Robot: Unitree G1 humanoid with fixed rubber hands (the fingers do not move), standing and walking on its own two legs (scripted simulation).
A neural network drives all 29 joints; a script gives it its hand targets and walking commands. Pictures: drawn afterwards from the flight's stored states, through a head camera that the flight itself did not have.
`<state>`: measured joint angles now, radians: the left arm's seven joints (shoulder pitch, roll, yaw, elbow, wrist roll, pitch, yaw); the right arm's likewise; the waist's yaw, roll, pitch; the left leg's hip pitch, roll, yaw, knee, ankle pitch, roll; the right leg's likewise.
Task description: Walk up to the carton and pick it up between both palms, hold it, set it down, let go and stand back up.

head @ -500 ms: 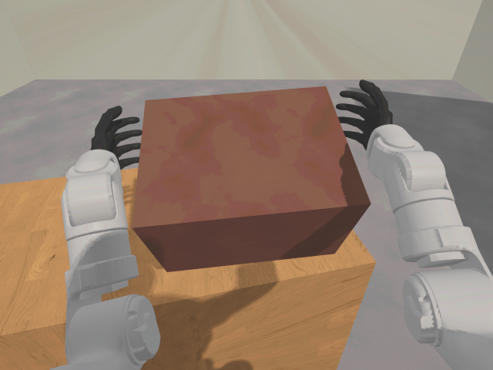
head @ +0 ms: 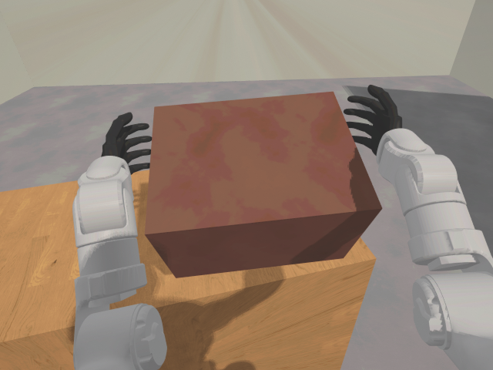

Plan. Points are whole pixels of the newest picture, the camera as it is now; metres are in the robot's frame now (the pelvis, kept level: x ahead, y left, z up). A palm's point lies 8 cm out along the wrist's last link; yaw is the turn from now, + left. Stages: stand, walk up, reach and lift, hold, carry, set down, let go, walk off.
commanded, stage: hold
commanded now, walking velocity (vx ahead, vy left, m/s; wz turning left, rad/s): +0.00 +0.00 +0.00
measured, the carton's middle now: (253, 186) +0.40 -0.01 +0.16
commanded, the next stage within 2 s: set down in 1.98 s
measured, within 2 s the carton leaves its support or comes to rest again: neither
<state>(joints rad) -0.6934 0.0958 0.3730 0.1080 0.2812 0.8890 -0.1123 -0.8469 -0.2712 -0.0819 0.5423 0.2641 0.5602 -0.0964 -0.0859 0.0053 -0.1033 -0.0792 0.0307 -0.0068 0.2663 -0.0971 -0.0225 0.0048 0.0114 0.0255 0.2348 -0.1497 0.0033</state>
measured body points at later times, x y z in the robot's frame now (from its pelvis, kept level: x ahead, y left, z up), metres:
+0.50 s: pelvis +0.01 +0.01 +0.00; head -0.07 +0.03 +0.44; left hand +0.37 +0.22 +0.26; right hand +0.38 -0.19 +0.28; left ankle +0.04 +0.13 -0.75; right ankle -0.01 -0.12 -0.75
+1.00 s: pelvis +0.00 -0.01 +0.00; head -0.08 +0.01 +0.44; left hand +0.37 +0.22 +0.27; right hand +0.38 -0.19 +0.29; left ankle +0.04 +0.13 -0.75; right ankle -0.01 -0.12 -0.75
